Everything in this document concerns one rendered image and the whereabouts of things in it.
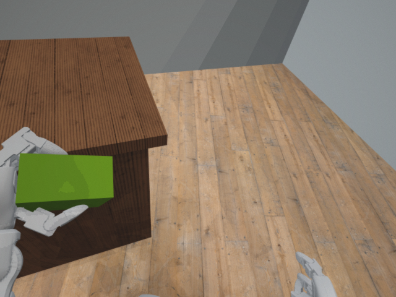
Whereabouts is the left robot forearm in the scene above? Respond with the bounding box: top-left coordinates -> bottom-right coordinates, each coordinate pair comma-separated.
0,229 -> 24,297

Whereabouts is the table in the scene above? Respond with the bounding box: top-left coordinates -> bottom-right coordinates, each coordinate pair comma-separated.
0,37 -> 168,278

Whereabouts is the robot left hand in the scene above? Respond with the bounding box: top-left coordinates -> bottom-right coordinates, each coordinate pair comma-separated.
0,127 -> 88,237

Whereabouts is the sponge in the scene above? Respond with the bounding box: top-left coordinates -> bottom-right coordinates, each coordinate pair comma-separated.
15,153 -> 114,212

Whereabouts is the robot right hand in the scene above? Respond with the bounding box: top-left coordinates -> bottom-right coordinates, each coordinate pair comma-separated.
291,252 -> 337,297

